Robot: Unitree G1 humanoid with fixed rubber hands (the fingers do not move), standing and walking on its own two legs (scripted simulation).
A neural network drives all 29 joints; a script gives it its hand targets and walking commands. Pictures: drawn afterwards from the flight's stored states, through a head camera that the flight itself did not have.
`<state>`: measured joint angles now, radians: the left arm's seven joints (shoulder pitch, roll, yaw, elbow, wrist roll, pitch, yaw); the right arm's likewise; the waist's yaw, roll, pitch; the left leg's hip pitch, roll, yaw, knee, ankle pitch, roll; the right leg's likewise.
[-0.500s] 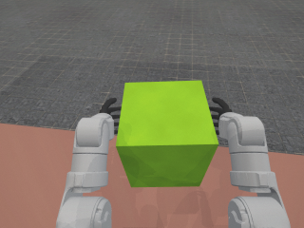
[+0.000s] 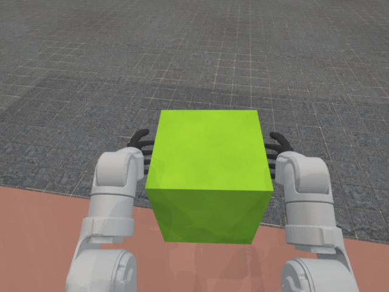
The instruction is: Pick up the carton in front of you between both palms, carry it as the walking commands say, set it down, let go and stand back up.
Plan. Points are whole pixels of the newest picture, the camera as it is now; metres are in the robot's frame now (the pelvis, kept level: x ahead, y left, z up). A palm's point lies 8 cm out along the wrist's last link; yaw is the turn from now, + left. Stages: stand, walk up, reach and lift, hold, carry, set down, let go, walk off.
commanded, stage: carry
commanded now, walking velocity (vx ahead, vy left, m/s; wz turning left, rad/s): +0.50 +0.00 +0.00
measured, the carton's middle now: (208, 179) +0.38 +0.01 +0.04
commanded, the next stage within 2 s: none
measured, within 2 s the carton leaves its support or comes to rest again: neither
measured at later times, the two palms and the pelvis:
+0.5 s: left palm (178, 89) +0.65 +0.11 +0.10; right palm (279, 93) +0.65 -0.19 +0.10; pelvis +0.30 -0.02 -0.05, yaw +1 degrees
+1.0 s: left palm (177, 63) +0.93 +0.15 +0.05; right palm (252, 64) +0.95 -0.15 +0.05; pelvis +0.58 -0.02 -0.08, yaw +0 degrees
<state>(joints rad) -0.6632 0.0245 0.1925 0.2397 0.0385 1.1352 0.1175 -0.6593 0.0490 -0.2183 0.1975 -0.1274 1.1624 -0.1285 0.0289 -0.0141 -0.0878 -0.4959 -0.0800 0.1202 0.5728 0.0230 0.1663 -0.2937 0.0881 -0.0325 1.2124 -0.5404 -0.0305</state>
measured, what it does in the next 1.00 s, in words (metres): goes down: right foot 0.06 m lower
